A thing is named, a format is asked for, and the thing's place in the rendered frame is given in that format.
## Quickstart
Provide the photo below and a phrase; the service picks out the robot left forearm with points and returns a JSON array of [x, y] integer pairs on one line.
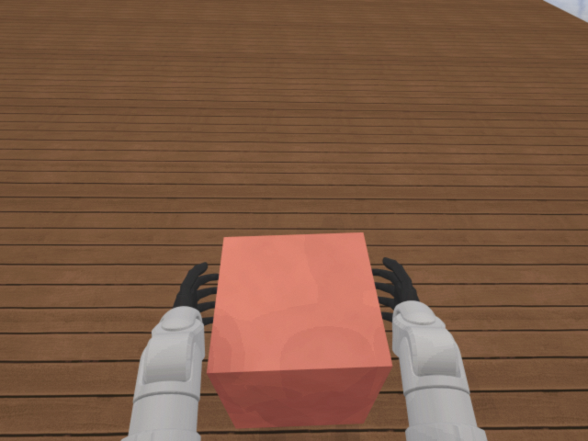
[[167, 391]]

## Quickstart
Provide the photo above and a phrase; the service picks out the carton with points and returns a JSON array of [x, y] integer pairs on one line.
[[297, 336]]

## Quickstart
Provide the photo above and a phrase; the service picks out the left robot hand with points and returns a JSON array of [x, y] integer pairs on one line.
[[189, 295]]

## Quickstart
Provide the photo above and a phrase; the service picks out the right robot hand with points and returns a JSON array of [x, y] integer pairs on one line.
[[402, 288]]

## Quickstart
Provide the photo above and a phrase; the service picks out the robot right forearm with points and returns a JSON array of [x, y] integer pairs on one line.
[[433, 377]]

